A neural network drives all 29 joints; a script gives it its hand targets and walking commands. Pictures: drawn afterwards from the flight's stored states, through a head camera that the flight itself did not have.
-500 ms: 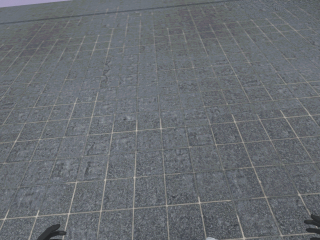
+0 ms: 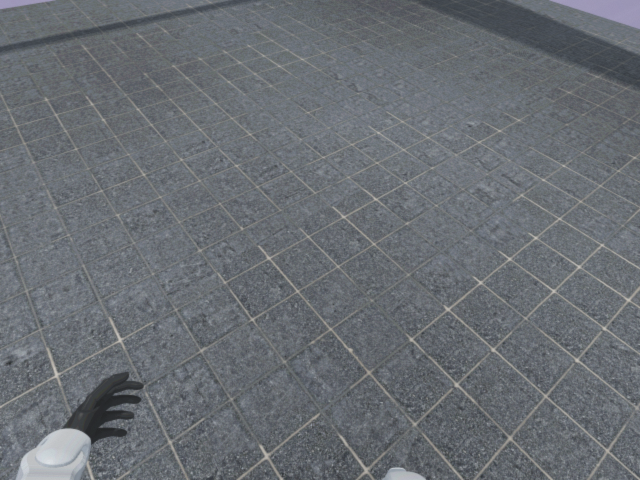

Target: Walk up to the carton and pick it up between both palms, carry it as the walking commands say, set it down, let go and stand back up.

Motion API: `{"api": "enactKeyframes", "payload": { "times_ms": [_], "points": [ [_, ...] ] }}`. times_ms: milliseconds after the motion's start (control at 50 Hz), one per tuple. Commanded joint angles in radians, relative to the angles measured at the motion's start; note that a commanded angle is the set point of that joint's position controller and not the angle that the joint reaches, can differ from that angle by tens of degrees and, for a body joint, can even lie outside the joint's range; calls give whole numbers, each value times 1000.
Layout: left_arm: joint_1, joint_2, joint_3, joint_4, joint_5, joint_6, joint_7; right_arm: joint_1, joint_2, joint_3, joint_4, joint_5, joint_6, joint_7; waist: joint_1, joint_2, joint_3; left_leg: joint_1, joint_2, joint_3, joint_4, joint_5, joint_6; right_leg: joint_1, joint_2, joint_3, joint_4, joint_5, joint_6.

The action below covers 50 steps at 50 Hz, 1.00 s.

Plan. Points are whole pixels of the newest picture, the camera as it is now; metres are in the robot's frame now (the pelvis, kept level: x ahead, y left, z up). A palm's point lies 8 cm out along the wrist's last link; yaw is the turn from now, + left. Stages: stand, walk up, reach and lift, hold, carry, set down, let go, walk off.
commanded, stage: walk up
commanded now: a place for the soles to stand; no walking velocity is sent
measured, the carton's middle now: out of the picture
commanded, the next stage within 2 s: none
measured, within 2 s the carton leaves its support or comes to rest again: neither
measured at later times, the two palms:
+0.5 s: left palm (223, 272) +0.47 +0.18 -0.08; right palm out of the picture +0.14 -0.43 -0.05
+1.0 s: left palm (347, 187) +0.73 -0.07 -0.11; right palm out of the picture +0.25 -0.55 -0.09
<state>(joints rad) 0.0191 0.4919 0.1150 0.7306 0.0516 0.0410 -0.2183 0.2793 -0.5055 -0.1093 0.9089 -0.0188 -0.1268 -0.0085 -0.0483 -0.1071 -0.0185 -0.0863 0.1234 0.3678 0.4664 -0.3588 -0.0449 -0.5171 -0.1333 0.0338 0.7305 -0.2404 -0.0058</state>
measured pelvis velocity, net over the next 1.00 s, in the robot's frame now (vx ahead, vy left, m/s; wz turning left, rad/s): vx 0.42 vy -0.24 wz -0.75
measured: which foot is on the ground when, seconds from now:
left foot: down 0.00-0.12, up 0.14-0.28, down 0.30-0.70, up 0.72-0.90, down 0.92-1.00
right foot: up 0.00-0.04, down 0.06-0.32, up 0.34-0.64, down 0.66-0.94, up 0.96-1.00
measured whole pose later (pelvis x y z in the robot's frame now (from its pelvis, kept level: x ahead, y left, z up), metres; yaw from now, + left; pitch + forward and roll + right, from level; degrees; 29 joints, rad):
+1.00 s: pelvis +0.42 -0.24 -0.02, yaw -43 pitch -1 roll +0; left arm 0.14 0.47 0.10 0.88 0.02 -0.01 -0.12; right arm 0.27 -0.47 -0.07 0.89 -0.02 -0.17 0.02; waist 0.03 -0.04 0.02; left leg -0.43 0.14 0.16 0.76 -0.28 -0.01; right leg -0.44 0.04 0.06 1.01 -0.43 -0.05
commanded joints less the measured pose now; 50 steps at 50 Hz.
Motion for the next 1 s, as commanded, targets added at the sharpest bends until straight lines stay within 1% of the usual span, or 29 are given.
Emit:
{"api": "enactKeyframes", "payload": {
  "times_ms": [0,60,80,100,120,180,220,260,280,300,320,340,360,420,520,600,640,660,680,700,720,760,820,860,880,900,920,940,980],
  "points": [
    [-170,124,33,-74,-20,-32,-1,9,-286,-56,-36,2,-7,6,-2,288,43,19,258,-103,-151,342,219,-3,39,-114,-111,10,-25],
    [13,215,69,3,-24,-48,25,-18,-254,-35,-58,15,-7,13,125,176,-84,-194,153,13,258,406,161,418,121,-106,-221,-59,-109],
    [208,336,106,61,-20,-52,43,-61,-205,-17,-103,21,-15,17,229,-52,-176,-452,35,40,580,355,91,691,3,170,-312,-131,-228],
    [231,414,120,56,-42,-45,60,-131,-194,9,-140,24,-24,20,246,-237,-168,-765,-85,-112,752,-163,55,848,-113,502,-415,-65,-360],
    [240,360,102,62,-70,-34,67,-227,-229,15,-166,32,-41,16,257,-140,-127,-796,-32,-246,746,-211,44,817,-124,523,-388,50,-407],
    [43,234,55,-5,-71,-25,94,-91,-203,9,-106,33,-46,15,156,-45,-44,-698,24,-296,497,-162,48,706,-91,282,-309,283,-304],
    [-34,217,46,-35,-40,-27,83,-33,-230,-19,-101,30,-43,15,86,-51,-41,-460,-31,-275,265,-185,45,432,-62,306,-327,180,-294],
    [-164,212,39,-84,-38,-23,64,124,-214,-34,-56,18,-36,6,-22,5,-38,-128,-93,-202,-11,80,46,136,19,221,-262,-68,-232],
    [-210,180,34,-125,-56,-22,59,277,-264,-61,-12,-10,-36,-6,-116,77,-102,201,-44,-259,-48,206,47,-165,118,168,-168,-259,-123],
    [-248,79,-1,-160,-51,-30,63,359,-389,-97,-2,-31,-30,-23,-167,382,-137,347,211,-598,-228,-149,76,-413,276,-12,102,-334,-33],
    [-256,117,10,-145,-8,-26,74,205,-417,-103,-55,-19,-30,-30,-108,304,-93,156,475,-841,-365,-407,122,-405,122,62,318,-231,-21],
    [-247,214,39,-117,-2,-33,74,122,-413,-92,-89,-5,-39,-25,-92,218,-33,26,481,-906,-406,-522,174,-359,55,114,377,-136,-14],
    [-168,231,41,-91,-11,-42,57,52,-381,-80,-104,-4,-47,-20,-31,171,18,46,440,-786,-369,-436,185,-360,12,107,381,-64,-6],
    [-112,160,29,-27,-16,-60,33,15,-273,-63,-103,-9,-57,-11,-18,192,10,161,307,-452,-293,6,196,-343,-4,50,246,-30,35],
    [-209,127,20,-34,-32,-59,10,15,-301,-58,-71,-7,-46,1,-28,265,70,140,268,-204,-249,393,205,-206,-3,-29,6,-10,9],
    [-128,133,34,26,-51,-52,18,-72,-311,-47,-65,-2,-26,11,58,270,14,36,218,-90,-134,512,197,109,102,-139,-143,16,-38],
    [147,241,74,123,-43,-61,52,-121,-260,-21,-88,4,-22,16,217,117,-144,-262,137,-17,341,525,157,592,164,-115,-171,-66,-129],
    [328,372,114,170,-39,-61,81,-130,-174,11,-136,12,-36,24,290,-226,-201,-610,-10,-28,728,180,89,845,-47,297,-298,-262,-227],
    [293,419,113,143,-64,-53,102,-140,-203,30,-156,23,-48,30,251,-249,-196,-807,-64,-210,843,-152,83,885,-169,616,-434,-289,-339],
    [247,371,99,129,-88,-50,108,-184,-250,26,-145,23,-62,32,239,-80,-140,-811,-4,-315,849,-117,82,835,-177,612,-419,-295,-371],
    [157,317,81,102,-98,-53,111,-150,-251,26,-112,41,-69,32,195,25,-97,-798,52,-351,769,-29,100,774,-164,460,-408,-169,-332],
    [55,244,61,54,-86,-65,125,-64,-235,14,-74,41,-57,34,110,55,-80,-629,68,-344,630,27,81,591,-116,289,-375,75,-266],
    [-50,254,55,11,-50,-80,107,-6,-262,-14,-66,21,-36,37,28,-16,-29,-380,74,-321,377,-132,63,189,-121,265,-427,-178,-273],
    [-148,263,53,-16,-46,-86,97,126,-244,-23,-23,16,-34,39,-47,-84,-52,-165,39,-275,226,32,56,30,-62,215,-372,-346,-241],
    [-177,216,35,-25,-46,-85,93,216,-244,-40,8,9,-39,30,-102,17,-83,26,2,-235,159,158,52,-102,6,148,-233,-399,-203],
    [-185,126,7,-42,-41,-87,94,327,-307,-69,38,-12,-44,15,-172,221,-107,243,58,-363,58,28,77,-347,134,36,8,-450,-121],
    [-189,49,-14,-46,-38,-93,106,350,-387,-86,26,-26,-48,0,-183,490,-82,234,346,-807,-243,-466,131,-501,238,-42,382,-347,-60],
    [-154,144,4,-18,-15,-88,114,132,-391,-84,-42,0,-49,-1,-84,285,-33,86,451,-994,-394,-656,179,-461,148,88,483,-200,-43],
    [-110,225,28,27,-29,-95,97,38,-345,-60,-53,-4,-59,6,-30,164,36,57,387,-810,-318,-511,244,-396,30,91,466,-102,-16]
  ]
}}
